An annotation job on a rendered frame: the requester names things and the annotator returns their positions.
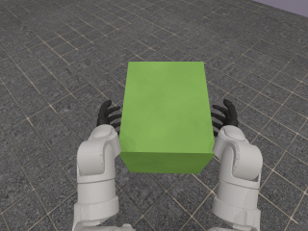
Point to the robot left hand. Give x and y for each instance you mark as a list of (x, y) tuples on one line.
[(104, 112)]

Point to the robot right hand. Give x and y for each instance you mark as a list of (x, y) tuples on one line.
[(230, 116)]

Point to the carton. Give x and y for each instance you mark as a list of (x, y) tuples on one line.
[(166, 124)]

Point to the left robot forearm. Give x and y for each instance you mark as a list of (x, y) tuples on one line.
[(96, 173)]

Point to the left robot shin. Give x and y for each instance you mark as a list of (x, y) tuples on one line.
[(126, 225)]

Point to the right robot forearm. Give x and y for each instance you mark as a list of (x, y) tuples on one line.
[(239, 180)]

